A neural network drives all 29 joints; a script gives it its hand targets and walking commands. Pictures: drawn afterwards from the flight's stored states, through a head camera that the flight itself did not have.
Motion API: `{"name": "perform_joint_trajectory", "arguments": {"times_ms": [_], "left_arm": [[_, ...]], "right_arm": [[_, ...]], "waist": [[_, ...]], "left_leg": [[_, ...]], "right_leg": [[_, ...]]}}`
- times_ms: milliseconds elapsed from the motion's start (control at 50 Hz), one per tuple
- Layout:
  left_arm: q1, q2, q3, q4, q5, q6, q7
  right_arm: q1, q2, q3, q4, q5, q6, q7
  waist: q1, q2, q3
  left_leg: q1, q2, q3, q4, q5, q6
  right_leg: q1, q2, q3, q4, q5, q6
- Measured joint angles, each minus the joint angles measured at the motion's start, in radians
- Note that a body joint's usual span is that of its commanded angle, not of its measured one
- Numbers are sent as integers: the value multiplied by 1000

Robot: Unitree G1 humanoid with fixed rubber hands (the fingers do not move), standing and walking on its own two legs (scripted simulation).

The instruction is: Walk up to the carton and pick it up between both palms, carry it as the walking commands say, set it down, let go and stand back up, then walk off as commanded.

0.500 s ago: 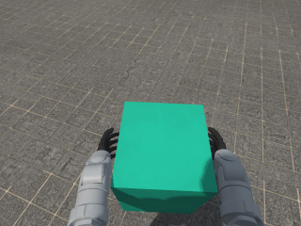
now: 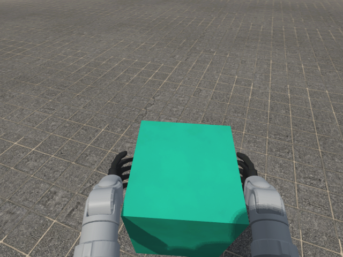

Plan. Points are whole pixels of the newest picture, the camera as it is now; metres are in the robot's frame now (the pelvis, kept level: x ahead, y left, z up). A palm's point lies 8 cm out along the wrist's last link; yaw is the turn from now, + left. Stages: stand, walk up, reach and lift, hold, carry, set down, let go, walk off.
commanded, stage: reach and lift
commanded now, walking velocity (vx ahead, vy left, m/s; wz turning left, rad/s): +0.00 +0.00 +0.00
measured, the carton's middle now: (180, 192) +0.30 +0.00 -0.02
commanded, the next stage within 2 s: hold in 0.96 s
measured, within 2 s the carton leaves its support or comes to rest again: neither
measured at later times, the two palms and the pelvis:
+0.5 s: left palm (118, 179) +0.29 +0.16 +0.04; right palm (251, 184) +0.29 -0.17 +0.04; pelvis +0.00 +0.01 +0.00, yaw +0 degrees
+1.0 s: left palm (115, 185) +0.27 +0.16 +0.04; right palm (251, 189) +0.28 -0.16 +0.04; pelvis +0.00 +0.01 +0.00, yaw +0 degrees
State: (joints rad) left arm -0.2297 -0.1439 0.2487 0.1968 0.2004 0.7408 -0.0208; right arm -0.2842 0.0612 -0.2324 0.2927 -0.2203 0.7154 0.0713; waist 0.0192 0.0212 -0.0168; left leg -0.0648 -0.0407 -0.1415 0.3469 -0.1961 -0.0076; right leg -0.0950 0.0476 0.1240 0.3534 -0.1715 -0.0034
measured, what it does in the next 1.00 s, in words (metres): stands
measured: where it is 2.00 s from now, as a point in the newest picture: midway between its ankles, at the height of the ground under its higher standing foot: outside the picture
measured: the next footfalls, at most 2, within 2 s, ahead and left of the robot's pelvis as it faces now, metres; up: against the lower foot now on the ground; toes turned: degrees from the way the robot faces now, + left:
none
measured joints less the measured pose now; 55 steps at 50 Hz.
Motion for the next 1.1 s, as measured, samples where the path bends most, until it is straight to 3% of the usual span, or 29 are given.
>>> {"name": "perform_joint_trajectory", "arguments": {"times_ms": [280, 1100], "left_arm": [[-38, 9, -4, 30, 12, 2, -13], [82, 13, -53, -101, -22, 12, -21]], "right_arm": [[-14, 0, -14, -11, 2, 19, -13], [110, 35, 17, -162, 20, 36, -21]], "waist": [[-25, -5, 24], [-20, -14, 43]], "left_leg": [[-11, -1, 2, 22, -5, 4], [18, -2, 3, -3, 1, 8]], "right_leg": [[-1, -1, -4, 0, 4, 5], [30, -6, -11, -23, 7, 4]]}}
